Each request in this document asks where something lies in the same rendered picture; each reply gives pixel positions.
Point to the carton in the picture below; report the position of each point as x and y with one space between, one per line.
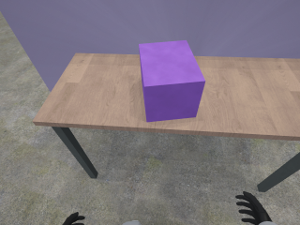
172 82

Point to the robot right hand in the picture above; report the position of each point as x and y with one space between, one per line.
257 210

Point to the robot left hand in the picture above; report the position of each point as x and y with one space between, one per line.
72 218

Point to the table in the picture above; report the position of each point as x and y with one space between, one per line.
243 97

